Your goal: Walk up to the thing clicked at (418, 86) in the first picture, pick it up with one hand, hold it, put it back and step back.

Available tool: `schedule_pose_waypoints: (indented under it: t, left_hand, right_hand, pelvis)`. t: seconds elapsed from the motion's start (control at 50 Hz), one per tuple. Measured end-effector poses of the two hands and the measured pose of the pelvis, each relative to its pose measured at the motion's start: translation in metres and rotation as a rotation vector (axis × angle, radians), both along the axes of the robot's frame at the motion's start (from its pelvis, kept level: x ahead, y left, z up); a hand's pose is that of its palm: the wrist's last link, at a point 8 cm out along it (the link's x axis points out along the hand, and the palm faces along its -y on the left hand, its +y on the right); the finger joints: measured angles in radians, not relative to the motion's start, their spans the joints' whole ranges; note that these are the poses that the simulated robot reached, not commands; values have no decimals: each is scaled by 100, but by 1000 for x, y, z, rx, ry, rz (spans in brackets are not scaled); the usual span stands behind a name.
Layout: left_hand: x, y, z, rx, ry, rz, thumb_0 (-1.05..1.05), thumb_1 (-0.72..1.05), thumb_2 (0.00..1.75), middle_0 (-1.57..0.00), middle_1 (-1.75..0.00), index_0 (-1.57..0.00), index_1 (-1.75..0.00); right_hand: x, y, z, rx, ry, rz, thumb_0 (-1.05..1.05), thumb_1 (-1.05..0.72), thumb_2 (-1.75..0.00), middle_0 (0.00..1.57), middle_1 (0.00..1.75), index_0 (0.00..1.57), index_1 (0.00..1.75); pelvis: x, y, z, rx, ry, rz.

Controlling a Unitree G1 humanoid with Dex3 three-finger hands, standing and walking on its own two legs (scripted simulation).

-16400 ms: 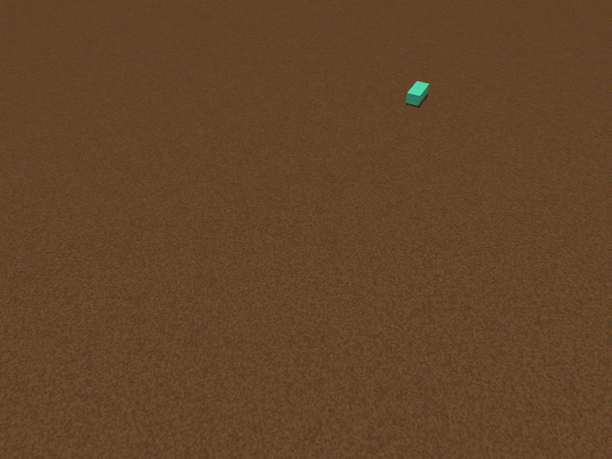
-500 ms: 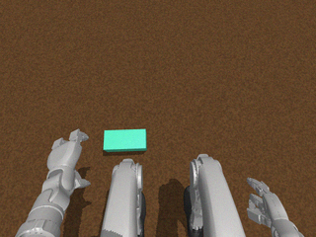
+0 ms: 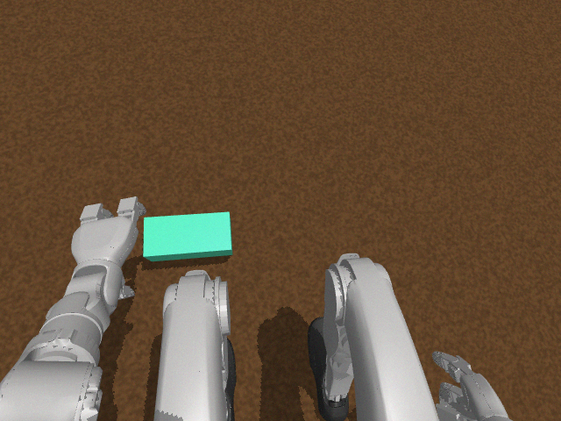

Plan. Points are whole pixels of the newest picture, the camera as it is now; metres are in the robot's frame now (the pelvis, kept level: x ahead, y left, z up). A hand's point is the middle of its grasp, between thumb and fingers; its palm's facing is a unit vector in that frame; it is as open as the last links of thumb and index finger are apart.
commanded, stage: rise first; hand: left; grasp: from above
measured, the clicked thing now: (190, 237) +0.44 +0.17 -0.36
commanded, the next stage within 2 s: none
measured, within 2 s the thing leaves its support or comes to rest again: neither
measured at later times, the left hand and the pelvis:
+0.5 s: hand (135, 251) +0.38 +0.24 -0.22, palm faces -0.47 -0.06 -0.88, open 14.3 cm; pelvis +0.01 +0.00 -0.03, yaw -1 degrees
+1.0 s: hand (142, 248) +0.39 +0.23 -0.23, palm faces -0.46 -0.03 -0.89, open 14.3 cm; pelvis +0.01 +0.00 -0.04, yaw -1 degrees
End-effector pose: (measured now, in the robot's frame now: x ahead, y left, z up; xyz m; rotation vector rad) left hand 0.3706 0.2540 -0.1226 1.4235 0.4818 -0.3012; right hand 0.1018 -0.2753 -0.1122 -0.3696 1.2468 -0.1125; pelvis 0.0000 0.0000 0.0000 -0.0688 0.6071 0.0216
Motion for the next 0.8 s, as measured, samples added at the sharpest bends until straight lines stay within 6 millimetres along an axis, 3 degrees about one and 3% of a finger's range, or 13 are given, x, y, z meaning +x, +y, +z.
schedule_pose_waypoints:
  t: [0.34, 0.8]
  left_hand:
    - [16, -9, -29, 38, 0, -63, 0, -55, 103, -8, -96, -8, -98]
    - [25, -17, -46, 54, -26, -109, 0, -57, 105, -8, -97, -7, -99]
  right_hand:
    - [-2, 9, -28, 42, 54, 14, 1, -90, -90, 20, 30, 20, 30]
    - [-11, -5, -33, 12, 84, 8, 1, -91, -90, 20, 30, 20, 30]
  pelvis:
    - [5, 0, -20, 0, 15, -7]
    - [8, -2, -33, 1, 15, -15]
